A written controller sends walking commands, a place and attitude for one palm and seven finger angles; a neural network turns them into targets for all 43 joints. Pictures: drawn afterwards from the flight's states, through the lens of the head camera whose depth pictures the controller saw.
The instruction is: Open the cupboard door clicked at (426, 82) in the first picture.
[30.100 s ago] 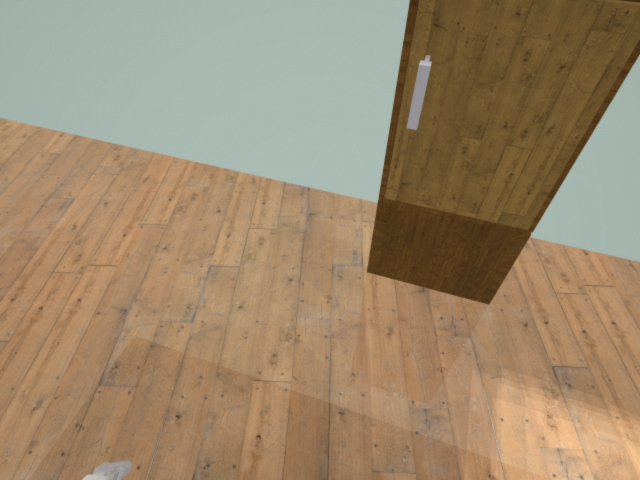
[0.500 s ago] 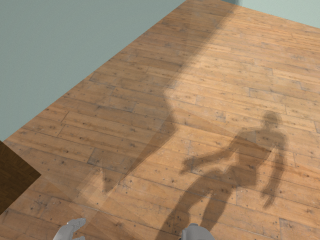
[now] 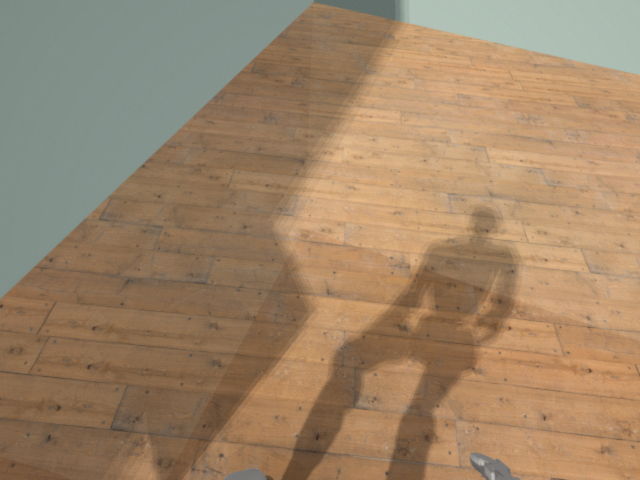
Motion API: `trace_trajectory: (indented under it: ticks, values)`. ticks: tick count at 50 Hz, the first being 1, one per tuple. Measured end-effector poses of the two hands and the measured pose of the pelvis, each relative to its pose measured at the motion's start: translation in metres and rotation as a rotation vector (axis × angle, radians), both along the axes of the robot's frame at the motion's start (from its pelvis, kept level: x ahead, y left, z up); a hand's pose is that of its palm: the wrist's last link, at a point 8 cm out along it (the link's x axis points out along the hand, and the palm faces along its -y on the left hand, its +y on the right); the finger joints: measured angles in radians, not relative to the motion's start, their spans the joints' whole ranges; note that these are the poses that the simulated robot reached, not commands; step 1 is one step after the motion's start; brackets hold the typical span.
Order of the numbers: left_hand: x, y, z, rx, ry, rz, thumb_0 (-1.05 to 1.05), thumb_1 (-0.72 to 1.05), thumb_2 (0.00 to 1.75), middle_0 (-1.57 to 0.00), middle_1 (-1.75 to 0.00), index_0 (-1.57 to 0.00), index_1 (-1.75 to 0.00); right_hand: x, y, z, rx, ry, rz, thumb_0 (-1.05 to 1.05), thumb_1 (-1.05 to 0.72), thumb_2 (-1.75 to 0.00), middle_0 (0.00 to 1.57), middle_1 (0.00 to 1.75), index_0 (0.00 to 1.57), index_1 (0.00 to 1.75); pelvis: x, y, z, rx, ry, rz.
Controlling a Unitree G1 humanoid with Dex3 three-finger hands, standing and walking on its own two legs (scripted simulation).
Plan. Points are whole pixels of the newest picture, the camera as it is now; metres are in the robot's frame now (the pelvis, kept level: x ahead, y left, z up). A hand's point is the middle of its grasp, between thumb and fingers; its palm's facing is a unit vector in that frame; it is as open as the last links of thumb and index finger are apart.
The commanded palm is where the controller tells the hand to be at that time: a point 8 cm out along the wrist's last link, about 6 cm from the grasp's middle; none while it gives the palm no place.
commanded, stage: walk to a spot facing it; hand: left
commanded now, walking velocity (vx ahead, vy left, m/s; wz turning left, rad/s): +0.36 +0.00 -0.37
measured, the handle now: out of the picture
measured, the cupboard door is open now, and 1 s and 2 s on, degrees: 44 44 44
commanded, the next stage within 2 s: turn to face it in 0.60 s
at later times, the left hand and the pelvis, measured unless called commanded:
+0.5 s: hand (272, 329) +0.37 +0.11 -0.15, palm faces -0.18 -0.96 -0.21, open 7.4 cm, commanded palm none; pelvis +0.22 -0.06 +0.00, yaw -10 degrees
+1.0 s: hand (288, 269) +0.50 +0.10 -0.16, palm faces -0.04 -0.98 -0.18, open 7.4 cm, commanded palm none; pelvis +0.40 -0.07 +0.01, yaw -4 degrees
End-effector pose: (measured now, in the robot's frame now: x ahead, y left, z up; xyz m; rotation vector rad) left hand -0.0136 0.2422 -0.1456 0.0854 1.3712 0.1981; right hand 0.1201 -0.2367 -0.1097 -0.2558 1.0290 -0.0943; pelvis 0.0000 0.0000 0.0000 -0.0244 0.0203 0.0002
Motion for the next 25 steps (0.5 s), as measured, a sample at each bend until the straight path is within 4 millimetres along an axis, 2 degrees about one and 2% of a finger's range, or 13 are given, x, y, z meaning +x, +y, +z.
trace_trajectory:
  ticks: [2, 4, 7, 9, 14, 19, 20, 22, 25]
  values:
    - [0.018, 0.008, -0.002, 0.003, 0.024, -0.026, 0.01, 0.91, 0.90, -0.20, -0.30, -0.20, -0.30, 0.012, 0.006, 0.002, -0.002, -0.015, -0.015, 0.00, -0.91, -0.90, 0.20, 0.30, 0.21, 0.30, 0.017, 0.005, 0.000, 0.008, -0.011, -0.025]
    - [0.045, 0.014, 0.002, 0.006, 0.019, -0.054, 0.01, 0.91, 0.90, -0.20, -0.30, -0.20, -0.30, 0.013, 0.009, 0.005, 0.001, 0.001, -0.043, 0.00, -0.91, -0.90, 0.20, 0.30, 0.21, 0.30, 0.033, 0.007, 0.005, 0.008, -0.010, -0.037]
    - [0.098, 0.015, 0.012, 0.005, -0.033, -0.090, 0.01, 0.91, 0.90, -0.20, -0.30, -0.19, -0.30, 0.000, 0.012, 0.005, 0.009, 0.087, -0.089, 0.00, -0.91, -0.90, 0.20, 0.30, 0.21, 0.30, 0.057, 0.007, 0.014, 0.006, -0.005, -0.052]
    - [0.137, 0.011, 0.019, 0.000, -0.077, -0.122, 0.01, 0.91, 0.90, -0.20, -0.30, -0.19, -0.30, -0.013, 0.007, 0.005, 0.000, 0.153, -0.141, 0.00, -0.93, -0.90, 0.20, 0.30, 0.21, 0.30, 0.072, 0.007, 0.018, 0.004, -0.002, -0.068]
    - [0.237, -0.013, 0.028, -0.006, -0.165, -0.234, 0.01, 0.91, 0.90, -0.20, -0.30, -0.19, -0.30, -0.046, -0.008, -0.002, 0.017, 0.321, -0.255, 0.00, -0.93, -0.90, 0.20, 0.30, 0.21, 0.30, 0.116, -0.004, 0.018, 0.011, -0.005, -0.118]
    - [0.335, -0.053, 0.026, 0.010, -0.249, -0.339, 0.01, 0.91, 0.90, -0.20, -0.30, -0.19, -0.30, -0.064, -0.023, -0.021, 0.059, 0.466, -0.355, 0.00, -0.92, -0.90, 0.20, 0.30, 0.21, 0.30, 0.167, -0.032, 0.002, 0.029, -0.016, -0.155]
    - [0.352, -0.059, 0.021, 0.020, -0.282, -0.348, 0.01, 0.91, 0.90, -0.20, -0.30, -0.19, -0.30, -0.063, -0.027, -0.028, 0.070, 0.492, -0.366, 0.00, -0.92, -0.90, 0.20, 0.30, 0.21, 0.30, 0.177, -0.040, -0.006, 0.047, -0.017, -0.152]
    - [0.371, -0.071, 0.020, 0.030, -0.310, -0.336, 0.01, 0.91, 0.90, -0.20, -0.30, -0.19, -0.30, -0.051, -0.035, -0.033, 0.083, 0.524, -0.382, 0.00, -0.92, -0.90, 0.20, 0.30, 0.20, 0.30, 0.192, -0.048, -0.009, 0.036, -0.029, -0.164]
    - [0.379, -0.082, 0.022, 0.025, -0.265, -0.324, 0.01, 0.91, 0.90, -0.20, -0.30, -0.20, -0.30, -0.005, -0.048, -0.029, 0.083, 0.474, -0.388, 0.01, -0.92, -0.90, 0.20, 0.30, 0.20, 0.30, 0.216, -0.056, 0.000, 0.019, -0.033, -0.173]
